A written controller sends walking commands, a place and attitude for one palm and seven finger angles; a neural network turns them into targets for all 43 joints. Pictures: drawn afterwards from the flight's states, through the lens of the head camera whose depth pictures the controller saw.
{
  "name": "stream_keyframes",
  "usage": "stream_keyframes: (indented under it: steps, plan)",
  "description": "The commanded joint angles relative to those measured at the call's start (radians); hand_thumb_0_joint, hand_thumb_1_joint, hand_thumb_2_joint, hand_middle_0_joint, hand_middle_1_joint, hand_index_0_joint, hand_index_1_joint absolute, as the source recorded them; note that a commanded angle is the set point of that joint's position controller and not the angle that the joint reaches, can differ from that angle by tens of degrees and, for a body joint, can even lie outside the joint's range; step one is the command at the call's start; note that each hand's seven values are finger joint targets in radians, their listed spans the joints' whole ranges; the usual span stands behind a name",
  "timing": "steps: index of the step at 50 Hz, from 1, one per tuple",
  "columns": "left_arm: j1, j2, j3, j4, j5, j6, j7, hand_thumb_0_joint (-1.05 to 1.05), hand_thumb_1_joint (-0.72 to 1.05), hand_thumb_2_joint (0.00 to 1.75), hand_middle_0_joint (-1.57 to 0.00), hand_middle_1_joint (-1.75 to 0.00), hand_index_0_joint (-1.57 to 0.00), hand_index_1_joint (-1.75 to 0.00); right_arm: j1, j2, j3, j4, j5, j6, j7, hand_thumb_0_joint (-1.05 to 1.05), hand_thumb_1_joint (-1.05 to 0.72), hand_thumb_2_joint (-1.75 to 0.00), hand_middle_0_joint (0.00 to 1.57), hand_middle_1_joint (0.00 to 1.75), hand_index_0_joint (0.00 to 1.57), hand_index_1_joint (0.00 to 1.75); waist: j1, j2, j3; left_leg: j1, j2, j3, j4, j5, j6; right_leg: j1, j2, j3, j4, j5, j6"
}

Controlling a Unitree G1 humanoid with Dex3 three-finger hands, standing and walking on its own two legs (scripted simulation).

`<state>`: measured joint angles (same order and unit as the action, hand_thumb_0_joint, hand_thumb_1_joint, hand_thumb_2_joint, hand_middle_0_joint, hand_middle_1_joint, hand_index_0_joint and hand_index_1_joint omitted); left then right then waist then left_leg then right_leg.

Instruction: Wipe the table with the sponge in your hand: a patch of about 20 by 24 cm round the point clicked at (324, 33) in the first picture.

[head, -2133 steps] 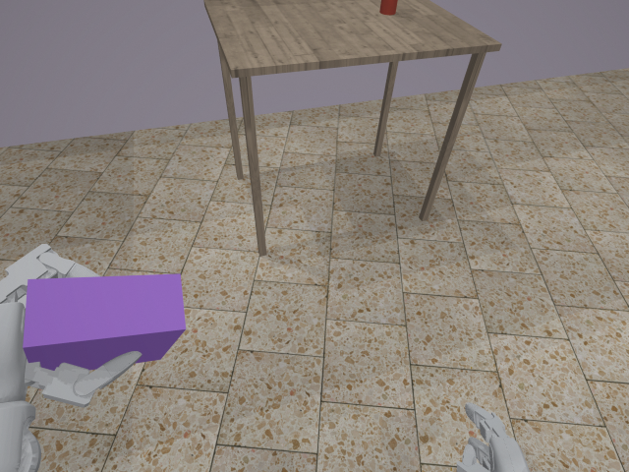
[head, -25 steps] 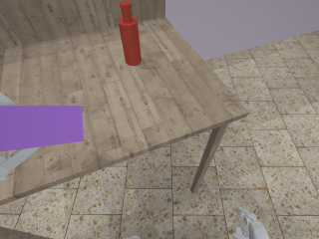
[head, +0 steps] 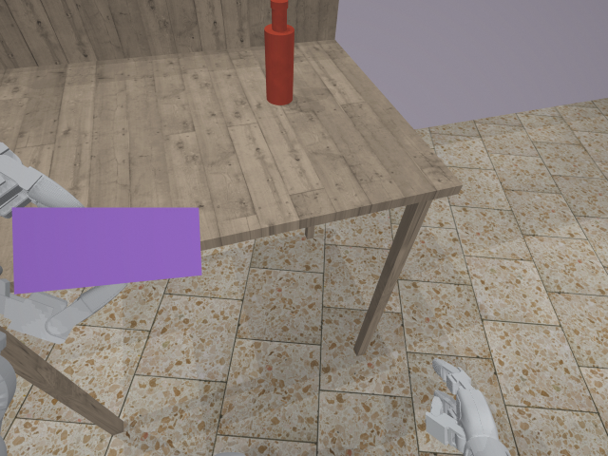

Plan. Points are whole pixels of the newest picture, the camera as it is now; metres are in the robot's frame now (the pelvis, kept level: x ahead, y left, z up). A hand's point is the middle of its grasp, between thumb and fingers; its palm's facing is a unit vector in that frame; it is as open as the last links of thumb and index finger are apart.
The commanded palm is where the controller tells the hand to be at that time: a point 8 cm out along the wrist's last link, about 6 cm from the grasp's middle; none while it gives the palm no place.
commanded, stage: step back with the hand held close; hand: left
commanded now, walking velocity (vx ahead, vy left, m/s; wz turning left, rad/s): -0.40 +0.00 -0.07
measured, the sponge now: (133, 245) +0.25 +0.17 +0.22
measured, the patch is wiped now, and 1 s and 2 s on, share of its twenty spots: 1.00 1.00 1.00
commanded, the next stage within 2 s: stop stepping back and stand still in 0.12 s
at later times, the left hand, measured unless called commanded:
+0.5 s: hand out of the picture +0.06 +0.19 +0.23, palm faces +0.30 -0.86 -0.42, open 9.6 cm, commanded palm +0.02 +0.26 +0.27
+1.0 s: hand out of the picture -0.05 +0.18 +0.25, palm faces +0.40 -0.85 -0.35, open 9.6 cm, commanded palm -0.09 +0.24 +0.27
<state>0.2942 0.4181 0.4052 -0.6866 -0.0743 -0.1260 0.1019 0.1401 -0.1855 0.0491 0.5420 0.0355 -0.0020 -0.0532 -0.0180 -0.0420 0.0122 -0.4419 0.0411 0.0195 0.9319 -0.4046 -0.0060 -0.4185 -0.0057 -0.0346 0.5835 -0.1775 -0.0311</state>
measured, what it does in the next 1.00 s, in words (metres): walks backwards: left foot, then right foot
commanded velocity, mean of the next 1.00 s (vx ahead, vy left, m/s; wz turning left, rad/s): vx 0.13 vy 0.04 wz -0.02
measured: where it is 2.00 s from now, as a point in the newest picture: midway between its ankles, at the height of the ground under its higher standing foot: outside the picture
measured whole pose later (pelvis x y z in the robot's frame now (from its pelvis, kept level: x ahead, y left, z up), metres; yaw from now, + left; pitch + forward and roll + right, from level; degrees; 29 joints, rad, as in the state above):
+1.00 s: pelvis -0.27 -0.03 +0.00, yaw -2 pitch -1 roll +0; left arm 0.37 0.41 0.40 -0.65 -0.06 -0.14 0.13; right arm 0.21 -0.23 0.01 0.60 0.02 -0.10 -0.09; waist 0.00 -0.01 -0.03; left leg -0.32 0.07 0.04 0.57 -0.28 0.03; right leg -0.38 -0.01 -0.06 0.72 -0.40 -0.03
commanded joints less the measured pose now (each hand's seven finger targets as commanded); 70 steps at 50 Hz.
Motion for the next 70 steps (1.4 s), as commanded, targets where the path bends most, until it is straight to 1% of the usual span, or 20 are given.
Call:
stream_keyframes:
  steps: [1, 5, 8, 12, 14, 15, 17, 23, 26, 29, 34, 36, 39, 46, 49, 56, 58, 60, 64, 70]
  plan:
    - [-0.006, 0.244, 0.199, -0.310, -0.023, -0.072, 0.057, 0.00, 0.10, 1.30, -1.20, -1.60, -1.20, -1.60, -0.061, -0.111, -0.058, -0.140, -0.018, -0.050, -0.016, 0.00, -0.90, -0.90, 0.20, 0.30, 0.20, 0.30, 0.002, 0.011, -0.214, 0.188, 0.037, 0.001, -0.420, 0.096, 0.011, 0.055, -0.226, 0.204, -0.085, 0.184, -0.045]
    - [-0.065, 0.245, 0.238, -0.363, -0.031, -0.111, 0.069, 0.00, 0.10, 1.30, -1.20, -1.60, -1.20, -1.60, -0.010, -0.142, -0.099, -0.113, -0.026, -0.125, -0.009, 0.00, -0.90, -0.90, 0.20, 0.30, 0.20, 0.30, -0.005, 0.348, -0.229, 0.274, 0.380, -0.239, -0.547, 0.741, 0.167, -0.163, 0.030, 0.072, 0.455, -0.374, 0.060]
    - [-0.053, 0.236, 0.252, -0.288, -0.023, -0.088, 0.073, 0.00, 0.10, 1.30, -1.20, -1.60, -1.20, -1.60, 0.019, -0.154, -0.117, -0.060, -0.019, -0.156, 0.010, 0.00, -0.90, -0.90, 0.20, 0.30, 0.20, 0.30, 0.003, 0.299, -0.242, 0.345, 0.306, -0.125, -0.463, 0.908, 0.128, -0.118, 0.038, 0.096, 0.411, -0.339, 0.059]
    - [-0.112, 0.170, 0.179, -0.141, -0.001, -0.066, 0.049, 0.00, 0.10, 1.30, -1.20, -1.60, -1.20, -1.60, -0.013, -0.164, -0.111, -0.083, -0.004, -0.148, 0.026, 0.00, -0.90, -0.90, 0.20, 0.30, 0.20, 0.30, 0.016, 0.277, -0.142, 0.171, 0.234, -0.068, -0.399, 0.488, 0.052, 0.145, 0.012, 0.042, -0.023, -0.096, 0.058]
    - [-0.116, 0.195, 0.164, -0.070, 0.008, -0.075, 0.030, 0.00, 0.10, 1.30, -1.20, -1.60, -1.20, -1.60, -0.012, -0.153, -0.102, -0.104, 0.011, -0.147, 0.026, 0.00, -0.90, -0.90, 0.20, 0.30, 0.20, 0.30, 0.011, 0.020, -0.109, 0.061, 0.099, 0.003, -0.172, 0.015, 0.008, 0.231, -0.076, 0.074, -0.263, 0.129, 0.033]
    - [-0.101, 0.253, 0.179, -0.055, 0.008, -0.074, 0.033, 0.00, 0.10, 1.30, -1.20, -1.60, -1.20, -1.60, -0.032, -0.131, -0.096, -0.126, 0.019, -0.141, 0.020, 0.00, -0.90, -0.90, 0.20, 0.30, 0.20, 0.30, 0.006, -0.256, -0.099, -0.061, -0.002, 0.032, 0.104, -0.127, -0.012, 0.206, -0.257, 0.308, -0.318, 0.229, -0.051]
    - [-0.110, 0.211, 0.142, -0.066, -0.003, -0.059, 0.027, 0.00, 0.10, 1.30, -1.20, -1.60, -1.20, -1.60, -0.052, -0.132, -0.095, -0.081, 0.025, -0.132, 0.007, 0.00, -0.90, -0.90, 0.20, 0.30, 0.20, 0.30, -0.009, -0.207, -0.136, -0.001, 0.029, -0.099, 0.247, -0.027, -0.001, 0.050, -0.288, 0.331, -0.363, -0.046, -0.049]
    - [0.052, 0.237, 0.185, -0.222, -0.008, -0.069, 0.050, 0.00, 0.10, 1.30, -1.20, -1.60, -1.20, -1.60, -0.084, -0.119, -0.061, -0.111, -0.014, -0.082, -0.017, 0.00, -0.90, -0.90, 0.20, 0.30, 0.20, 0.30, -0.011, -0.021, -0.130, 0.261, 0.008, 0.029, -0.378, -0.060, 0.046, -0.099, -0.168, 0.146, -0.258, -0.496, -0.014]
    - [-0.074, 0.223, 0.180, -0.297, -0.002, -0.067, 0.069, 0.00, 0.10, 1.30, -1.20, -1.60, -1.20, -1.60, -0.060, -0.174, -0.066, -0.126, -0.018, -0.126, -0.020, 0.00, -0.90, -0.90, 0.20, 0.30, 0.20, 0.30, -0.006, 0.425, -0.093, -0.041, 0.269, -0.390, -0.843, -0.500, 0.192, 0.028, 0.081, -0.067, 0.449, -0.325, 0.045]
    - [-0.171, 0.252, 0.170, -0.139, 0.030, -0.049, 0.065, 0.00, 0.10, 1.30, -1.20, -1.60, -1.20, -1.60, -0.031, -0.147, -0.076, -0.081, -0.004, -0.148, 0.007, 0.00, -0.90, -0.90, 0.20, 0.30, 0.20, 0.30, 0.011, 0.309, -0.063, -0.012, 0.249, -0.317, -0.798, -0.351, 0.195, -0.125, 0.000, 0.030, 0.658, -0.258, 0.027]
    - [-0.112, 0.198, 0.140, 0.013, 0.005, -0.041, 0.051, 0.00, 0.10, 1.30, -1.20, -1.60, -1.20, -1.60, -0.059, -0.149, -0.058, -0.107, -0.014, -0.125, -0.018, 0.00, -0.90, -0.90, 0.20, 0.30, 0.20, 0.30, 0.041, 0.261, -0.056, -0.067, 0.131, -0.125, -0.537, -0.291, 0.085, 0.292, 0.024, -0.075, -0.151, -0.257, -0.009]
    - [-0.124, 0.213, 0.121, -0.005, 0.018, -0.036, 0.019, 0.00, 0.10, 1.30, -1.20, -1.60, -1.20, -1.60, -0.029, -0.141, -0.083, -0.109, -0.003, -0.106, -0.014, 0.00, -0.90, -0.90, 0.20, 0.30, 0.20, 0.30, 0.036, -0.231, -0.064, -0.242, -0.034, 0.072, 0.145, -0.140, 0.038, 0.390, -0.205, 0.246, -0.388, -0.068, -0.101]
    - [-0.196, 0.193, 0.109, -0.003, 0.003, -0.062, 0.002, 0.00, 0.10, 1.30, -1.20, -1.60, -1.20, -1.60, -0.059, -0.124, -0.075, -0.064, 0.000, -0.120, 0.001, 0.00, -0.90, -0.90, 0.20, 0.30, 0.20, 0.30, -0.013, -0.064, -0.125, -0.215, 0.038, -0.072, 0.300, 0.047, 0.012, 0.169, -0.337, 0.419, -0.398, -0.350, -0.153]
    - [-0.111, 0.197, 0.110, -0.192, 0.003, -0.080, 0.057, 0.00, 0.10, 1.30, -1.20, -1.60, -1.20, -1.60, -0.054, -0.116, -0.062, -0.087, -0.018, -0.139, -0.046, 0.00, -0.90, -0.90, 0.20, 0.30, 0.20, 0.30, 0.001, 0.047, -0.133, 0.320, 0.003, 0.072, -0.446, 0.001, 0.063, -0.029, -0.180, 0.147, -0.201, -0.464, -0.072]
    - [-0.234, 0.195, 0.103, -0.235, 0.017, -0.077, 0.082, 0.00, 0.10, 1.30, -1.20, -1.60, -1.20, -1.60, -0.051, -0.146, -0.056, -0.097, -0.014, -0.163, -0.041, 0.00, -0.90, -0.90, 0.20, 0.30, 0.20, 0.30, -0.010, 0.416, -0.067, 0.233, 0.325, -0.447, -0.826, -0.408, 0.214, -0.175, 0.034, -0.019, 0.410, -0.384, 0.019]
    - [-0.138, 0.197, 0.123, 0.012, 0.015, -0.032, 0.062, 0.00, 0.10, 1.30, -1.20, -1.60, -1.20, -1.60, -0.100, -0.131, -0.058, -0.096, -0.011, -0.143, -0.011, 0.00, -0.90, -0.90, 0.20, 0.30, 0.20, 0.30, 0.054, 0.126, -0.021, -0.157, 0.105, -0.069, -0.431, -0.274, 0.064, 0.360, 0.016, -0.009, -0.141, -0.247, -0.005]
    - [-0.147, 0.209, 0.103, -0.024, 0.007, -0.030, 0.033, 0.00, 0.10, 1.30, -1.20, -1.60, -1.20, -1.60, -0.102, -0.129, -0.075, -0.116, -0.004, -0.119, 0.000, 0.00, -0.90, -0.90, 0.20, 0.30, 0.20, 0.30, 0.027, -0.287, 0.006, -0.269, -0.024, 0.016, 0.195, -0.108, 0.014, 0.272, -0.314, 0.547, -0.435, -0.230, -0.132]
    - [-0.189, 0.231, 0.157, -0.066, 0.001, -0.065, 0.026, 0.00, 0.10, 1.30, -1.20, -1.60, -1.20, -1.60, -0.081, -0.114, -0.062, -0.070, -0.012, -0.123, 0.016, 0.00, -0.90, -0.90, 0.20, 0.30, 0.20, 0.30, -0.008, -0.060, -0.127, -0.185, 0.024, -0.072, 0.234, 0.049, 0.005, 0.255, -0.306, 0.463, -0.371, -0.153, -0.125]
    - [-0.052, 0.228, 0.192, -0.139, -0.012, -0.085, 0.035, 0.00, 0.10, 1.30, -1.20, -1.60, -1.20, -1.60, -0.067, -0.110, -0.064, -0.083, -0.016, -0.098, 0.006, 0.00, -0.90, -0.90, 0.20, 0.30, 0.20, 0.30, -0.008, 0.000, -0.120, -0.015, 0.034, -0.005, -0.090, 0.135, 0.008, 0.201, -0.246, 0.236, -0.318, -0.048, -0.086]
    - [-0.003, 0.209, 0.172, -0.148, -0.009, -0.089, 0.081, 0.00, 0.10, 1.30, -1.20, -1.60, -1.20, -1.60, -0.068, -0.145, -0.082, -0.093, -0.016, -0.126, -0.012, 0.00, -0.90, -0.90, 0.20, 0.30, 0.20, 0.30, 0.018, 0.040, -0.113, 0.217, 0.036, -0.035, -0.490, 0.182, 0.064, 0.217, -0.159, 0.185, -0.213, -0.049, 0.002]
